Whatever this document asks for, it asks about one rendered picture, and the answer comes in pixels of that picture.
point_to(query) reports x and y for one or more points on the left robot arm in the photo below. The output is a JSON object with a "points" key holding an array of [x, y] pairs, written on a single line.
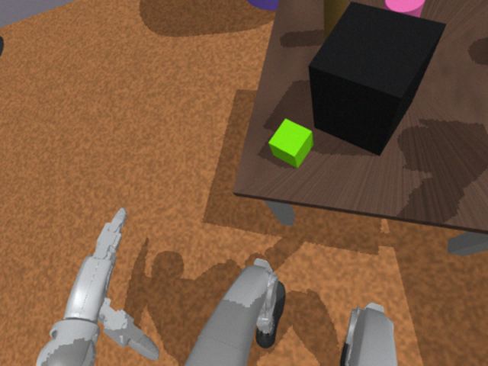
{"points": [[72, 344]]}

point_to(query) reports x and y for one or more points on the coffee table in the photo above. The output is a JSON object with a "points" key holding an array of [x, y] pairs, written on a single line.
{"points": [[433, 170]]}

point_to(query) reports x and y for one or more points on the left robot foot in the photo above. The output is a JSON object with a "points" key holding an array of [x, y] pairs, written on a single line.
{"points": [[267, 340]]}

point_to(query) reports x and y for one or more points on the left robot hand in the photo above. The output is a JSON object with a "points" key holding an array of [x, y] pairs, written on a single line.
{"points": [[87, 299]]}

